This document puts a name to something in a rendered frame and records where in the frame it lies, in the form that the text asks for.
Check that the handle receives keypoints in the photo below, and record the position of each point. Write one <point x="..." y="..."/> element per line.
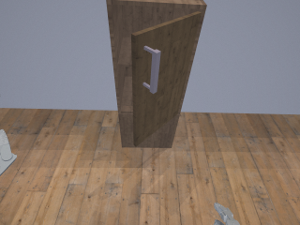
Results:
<point x="153" y="87"/>

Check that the robot right hand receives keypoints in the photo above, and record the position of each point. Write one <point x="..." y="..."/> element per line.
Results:
<point x="225" y="214"/>

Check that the cupboard door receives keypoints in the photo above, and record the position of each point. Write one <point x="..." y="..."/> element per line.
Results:
<point x="175" y="40"/>

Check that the robot left hand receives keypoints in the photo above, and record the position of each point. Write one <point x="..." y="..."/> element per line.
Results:
<point x="6" y="157"/>

